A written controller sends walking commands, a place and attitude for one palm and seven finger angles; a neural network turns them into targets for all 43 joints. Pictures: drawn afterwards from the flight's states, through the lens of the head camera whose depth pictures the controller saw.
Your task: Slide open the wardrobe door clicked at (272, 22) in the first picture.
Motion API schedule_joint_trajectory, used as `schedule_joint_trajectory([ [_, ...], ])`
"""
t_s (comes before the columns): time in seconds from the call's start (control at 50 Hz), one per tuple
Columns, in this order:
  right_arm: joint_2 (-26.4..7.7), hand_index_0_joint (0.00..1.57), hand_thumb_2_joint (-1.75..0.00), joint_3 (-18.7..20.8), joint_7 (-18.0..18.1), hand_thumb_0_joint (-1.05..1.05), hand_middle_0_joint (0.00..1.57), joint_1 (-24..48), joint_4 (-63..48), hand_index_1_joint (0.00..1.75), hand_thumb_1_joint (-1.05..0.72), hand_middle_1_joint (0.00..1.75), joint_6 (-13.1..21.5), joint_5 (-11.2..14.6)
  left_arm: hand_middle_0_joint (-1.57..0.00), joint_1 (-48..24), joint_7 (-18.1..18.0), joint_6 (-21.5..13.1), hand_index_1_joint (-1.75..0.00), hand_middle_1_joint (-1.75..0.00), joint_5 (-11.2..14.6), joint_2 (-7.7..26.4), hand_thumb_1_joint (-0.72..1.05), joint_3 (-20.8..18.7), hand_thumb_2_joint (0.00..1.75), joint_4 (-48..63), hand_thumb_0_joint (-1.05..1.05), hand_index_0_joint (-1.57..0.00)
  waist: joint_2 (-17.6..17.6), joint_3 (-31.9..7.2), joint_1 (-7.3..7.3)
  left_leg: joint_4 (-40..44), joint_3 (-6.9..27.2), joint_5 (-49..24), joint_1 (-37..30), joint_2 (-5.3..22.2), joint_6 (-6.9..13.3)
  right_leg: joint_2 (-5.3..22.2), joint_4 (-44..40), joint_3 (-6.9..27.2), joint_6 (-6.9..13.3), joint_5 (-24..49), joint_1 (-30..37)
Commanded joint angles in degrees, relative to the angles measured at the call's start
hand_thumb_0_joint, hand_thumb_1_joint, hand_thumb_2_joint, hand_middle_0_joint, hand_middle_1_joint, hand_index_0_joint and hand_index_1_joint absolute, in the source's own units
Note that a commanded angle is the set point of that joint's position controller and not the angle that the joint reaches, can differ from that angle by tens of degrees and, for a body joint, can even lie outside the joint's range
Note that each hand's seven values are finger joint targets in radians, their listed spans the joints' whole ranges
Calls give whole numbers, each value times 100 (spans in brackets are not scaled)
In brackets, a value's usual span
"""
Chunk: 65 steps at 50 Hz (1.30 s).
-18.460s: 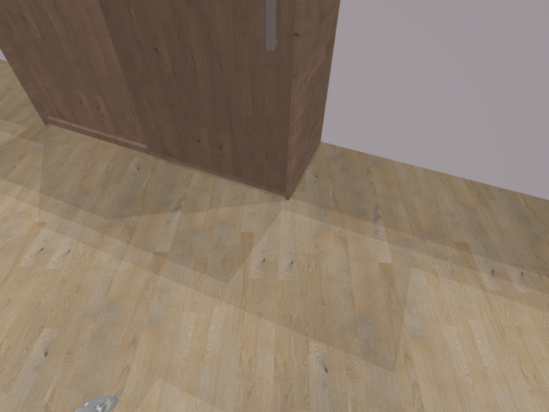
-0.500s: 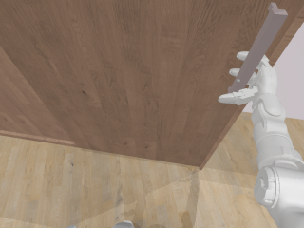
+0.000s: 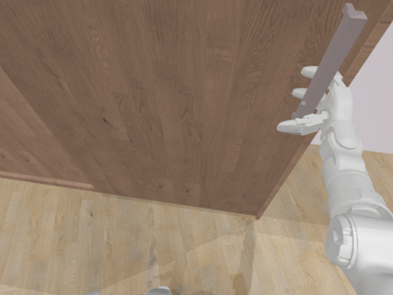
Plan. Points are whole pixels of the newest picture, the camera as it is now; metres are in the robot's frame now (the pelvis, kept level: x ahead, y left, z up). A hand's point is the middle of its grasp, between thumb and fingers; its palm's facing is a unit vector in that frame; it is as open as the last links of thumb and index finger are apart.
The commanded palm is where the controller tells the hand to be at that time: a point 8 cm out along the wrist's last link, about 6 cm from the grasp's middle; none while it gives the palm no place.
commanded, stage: grip the handle and tug to test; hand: right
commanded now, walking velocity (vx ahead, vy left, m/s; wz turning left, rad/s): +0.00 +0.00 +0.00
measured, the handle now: (316, 79) +0.53 -0.16 +0.16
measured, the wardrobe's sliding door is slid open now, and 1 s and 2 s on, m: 0.00 0.00 0.00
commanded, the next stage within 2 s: tug the door sideways, standing still in 1.50 s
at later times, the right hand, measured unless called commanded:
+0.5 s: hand (303, 103) +0.48 -0.14 +0.13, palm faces +0.02 +1.00 +0.00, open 10.0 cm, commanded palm +0.45 -0.18 +0.14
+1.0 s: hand (305, 103) +0.48 -0.14 +0.14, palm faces +0.03 +1.00 +0.00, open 6.0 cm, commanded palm +0.44 -0.19 +0.14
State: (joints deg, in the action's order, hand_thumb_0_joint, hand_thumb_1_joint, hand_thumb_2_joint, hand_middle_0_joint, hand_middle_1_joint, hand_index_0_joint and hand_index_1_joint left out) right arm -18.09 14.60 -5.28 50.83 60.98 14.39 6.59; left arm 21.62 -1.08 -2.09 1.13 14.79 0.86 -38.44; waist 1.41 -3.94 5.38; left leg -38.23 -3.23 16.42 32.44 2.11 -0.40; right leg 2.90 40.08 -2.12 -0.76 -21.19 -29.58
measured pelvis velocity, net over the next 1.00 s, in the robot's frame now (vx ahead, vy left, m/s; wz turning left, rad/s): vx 0.01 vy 0.00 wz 0.01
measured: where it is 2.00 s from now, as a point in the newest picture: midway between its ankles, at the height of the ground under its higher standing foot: outside the picture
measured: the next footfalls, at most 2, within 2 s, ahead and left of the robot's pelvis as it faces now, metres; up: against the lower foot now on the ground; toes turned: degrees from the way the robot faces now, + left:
none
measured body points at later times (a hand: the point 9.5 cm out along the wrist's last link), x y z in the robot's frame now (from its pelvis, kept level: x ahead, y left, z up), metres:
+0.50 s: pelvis +0.01 +0.00 +0.00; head +0.06 +0.01 +0.45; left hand +0.05 +0.26 -0.12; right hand +0.47 -0.19 +0.14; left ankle +0.02 +0.13 -0.72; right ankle -0.02 -0.13 -0.72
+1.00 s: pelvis +0.01 +0.00 +0.00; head +0.06 +0.01 +0.45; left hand +0.08 +0.26 -0.12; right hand +0.47 -0.19 +0.14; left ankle +0.02 +0.13 -0.72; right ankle -0.02 -0.13 -0.72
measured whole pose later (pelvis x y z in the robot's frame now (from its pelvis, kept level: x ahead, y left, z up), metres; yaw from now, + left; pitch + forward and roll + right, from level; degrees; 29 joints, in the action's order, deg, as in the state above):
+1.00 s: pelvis +0.01 +0.00 +0.00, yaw +1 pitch +9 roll +1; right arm -16.0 14.7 -4.7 43.8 51.7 10.7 7.2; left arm 20.0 -1.1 -0.5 1.3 14.5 0.5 -37.1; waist 1.8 -4.7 4.3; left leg -36.3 -2.6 16.9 28.8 1.7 -0.6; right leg 3.1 37.8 -2.8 -0.8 -21.7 -25.4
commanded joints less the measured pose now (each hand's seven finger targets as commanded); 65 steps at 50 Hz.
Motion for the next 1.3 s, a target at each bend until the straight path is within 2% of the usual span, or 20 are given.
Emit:
schedule_joint_trajectory([
  [0.0, -854, 30, -30, -67, -113, 0, 30, 3048, -1349, 120, 50, 120, 432, 46, -20, 468, -84, -173, -30, -30, -3, 842, 90, -317, 90, 441, 0, -20, -3, -2033, 193, 295, 68, -1822, -1224, -308, 146, -259, -485, 137, 153, 1565, 825],
  [0.08, -788, 30, -32, -106, -112, 0, 30, 2997, -1359, 121, 45, 121, 419, 57, -20, 454, -85, -175, -30, -30, -6, 842, 90, -315, 90, 451, 0, -20, 43, -2106, 178, 284, 63, -1835, -1208, -306, 149, -259, -479, 144, 146, 1621, 891],
  [0.12, -925, 32, -36, -25, -93, 0, 32, 3066, -1295, 122, 36, 122, 416, 44, -20, 505, -107, -165, -30, -30, -21, 871, 90, -322, 90, 425, 0, -20, -209, -2053, 221, 296, 58, -1791, -1241, -307, 134, -252, -477, 164, 171, 1558, 803],
  [0.26, -847, 35, -50, 0, -133, 0, 35, 2820, -1668, 127, 3, 127, 460, 95, -20, 442, -63, -167, -30, -30, -18, 826, 90, -335, 90, 506, 0, -20, 214, -2431, 51, 219, 59, -2150, -1394, -308, 163, -263, -436, 128, 131, 2009, 1068],
  [0.32, -788, 36, -56, -62, -121, 0, 36, 2728, -1680, 129, -11, 129, 438, 96, -20, 451, -61, -155, -30, -30, -28, 835, 90, -335, 90, 523, 0, -20, -115, -2253, 94, 242, 27, -2174, -1462, -321, 154, -249, -467, 140, 156, 2003, 951],
  [0.36, -1031, 38, -60, 155, -119, 0, 38, 2472, -1719, 130, -20, 130, 419, 91, -20, 408, -70, -135, -30, -30, -10, 851, 90, -347, 90, 548, 0, -20, -9, -2399, -12, 230, 77, -2312, -1598, -319, 161, -254, -464, 84, 153, 2074, 977],
  [0.4, -719, 38, -64, -130, -161, 0, 38, 2609, -1879, 131, -29, 131, 389, 90, -20, 359, -60, -135, -30, -30, 1, 806, 90, -329, 90, 572, 0, -20, 105, -2272, 56, 254, 54, -2258, -1520, -314, 158, -261, -484, 82, 143, 2010, 984],
  [0.42, -778, 39, -66, -78, -141, 0, 39, 2593, -1834, 132, -34, 132, 378, 95, -20, 388, -71, -129, -30, -30, -3, 823, 90, -353, 90, 545, 0, -20, -87, -2213, 93, 262, 41, -2264, -1541, -318, 155, -245, -469, 97, 162, 2044, 970],
  [0.46, -988, 40, -70, 142, -112, 0, 40, 2363, -1915, 133, -43, 133, 363, 107, -20, 379, -70, -114, -30, -30, 0, 830, 90, -352, 90, 559, 0, -20, 55, -2364, -39, 244, 67, -2419, -1674, -315, 169, -253, -480, 74, 154, 2200, 1014],
  [0.5, -713, 41, -74, -75, -142, 0, 41, 2382, -2075, 135, -53, 135, 339, 123, -20, 321, -58, -121, -30, -30, 5, 795, 90, -347, 90, 591, 0, -20, 127, -2309, -9, 259, 51, -2426, -1627, -318, 165, -251, -489, 65, 143, 2221, 1066],
  [0.54, -967, 42, -78, 168, -116, 0, 42, 2211, -1999, 136, -62, 136, 299, 141, -20, 342, -73, -104, -30, -30, 2, 831, 90, -361, 90, 578, 0, -20, -134, -2320, -42, 264, 61, -2516, -1760, -313, 154, -249, -485, 52, 170, 2229, 987],
  [0.62, -685, 44, -86, -95, -149, 0, 44, 2226, -2166, 139, -81, 139, 245, 127, -20, 304, -75, -87, -30, -30, 1, 803, 90, -358, 90, 604, 0, -20, -38, -2232, -3, 273, 36, -2544, -1704, -310, 169, -247, -492, 65, 167, 2384, 1095],
  [0.66, -816, 45, -90, 25, -145, 0, 45, 2191, -2097, 140, -90, 140, 197, 146, -20, 283, -81, -73, -30, -30, 11, 806, 90, -351, 90, 580, 0, -20, -37, -2193, -8, 302, 57, -2530, -1701, -304, 151, -256, -499, 32, 166, 2245, 1041],
  [0.8, -620, 45, -90, -123, -140, 0, 45, 2013, -2476, 140, -90, 140, 201, 142, -20, 201, -64, -57, -30, -30, 6, 767, 90, -364, 90, 648, 0, -20, 145, -2367, -84, 257, 46, -2753, -1747, -302, 166, -223, -486, 55, 138, 2756, 1292],
  [0.84, -579, 45, -90, -130, -120, 0, 45, 1932, -2456, 140, -90, 140, 184, 153, -20, 210, -60, -55, -30, -30, 4, 773, 90, -365, 90, 647, 0, -20, -62, -2322, -69, 254, 27, -2788, -1766, -307, 159, -205, -487, 73, 148, 2810, 1272],
  [0.98, -970, 45, -90, 214, -132, 0, 45, 1829, -2325, 140, -90, 140, 129, 135, -20, 163, -104, -14, -30, -30, -2, 797, 90, -356, 90, 654, 0, -20, -68, -2261, -136, 290, 73, -2762, -1940, -288, 165, -252, -533, 2, 164, 2481, 1060],
  [1.04, -787, 45, -90, 26, -151, 0, 45, 2006, -2381, 140, -90, 140, 122, 135, -20, 132, -112, -16, -30, -30, 10, 771, 90, -345, 90, 653, 0, -20, 59, -2191, -77, 304, 67, -2707, -1829, -288, 168, -248, -536, 16, 161, 2490, 1134],
  [1.18, -658, 45, -90, 48, -155, 0, 45, 1311, -2729, 140, -90, 140, 71, 201, -20, 96, -62, -38, -30, -30, 6, 751, 90, -366, 90, 761, 0, -20, -2, -2384, -260, 285, 43, -2938, -2057, -299, 169, -218, -556, -10, 145, 2864, 1238],
  [1.22, -807, 45, -90, 195, -143, 0, 45, 945, -2997, 140, -90, 140, 76, 211, -20, 84, -58, -35, -30, -30, -7, 771, 90, -377, 90, 818, 0, -20, -47, -2517, -370, 269, 55, -3111, -2292, -288, 190, -207, -561, -14, 158, 3108, 1245],
  [1.28, -663, 45, -90, 97, -172, 0, 45, 669, -3247, 140, -90, 140, -45, 242, -20, -23, -47, -31, -30, -30, 29, 744, 90, -366, 90, 895, 0, -20, 1, -2346, -376, 305, 54, -3215, -2336, -285, 176, -203, -627, -83, 159, 3090, 1211],
])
